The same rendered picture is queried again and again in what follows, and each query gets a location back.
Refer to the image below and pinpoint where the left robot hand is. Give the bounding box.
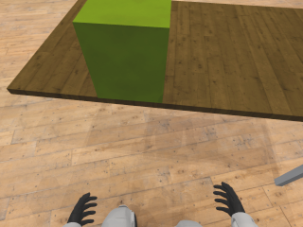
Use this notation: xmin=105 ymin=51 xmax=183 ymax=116
xmin=67 ymin=192 xmax=98 ymax=227

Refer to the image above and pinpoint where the right robot hand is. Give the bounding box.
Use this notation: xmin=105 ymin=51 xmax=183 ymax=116
xmin=213 ymin=182 xmax=245 ymax=218

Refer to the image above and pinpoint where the carton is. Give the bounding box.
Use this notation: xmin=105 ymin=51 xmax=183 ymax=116
xmin=72 ymin=0 xmax=171 ymax=103

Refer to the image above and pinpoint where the table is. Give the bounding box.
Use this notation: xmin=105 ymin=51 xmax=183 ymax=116
xmin=7 ymin=0 xmax=303 ymax=186

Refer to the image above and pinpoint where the right robot forearm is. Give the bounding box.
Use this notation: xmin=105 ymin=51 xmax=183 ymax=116
xmin=231 ymin=212 xmax=258 ymax=227

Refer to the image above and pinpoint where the left robot thigh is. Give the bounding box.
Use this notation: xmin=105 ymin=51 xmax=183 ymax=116
xmin=101 ymin=207 xmax=135 ymax=227

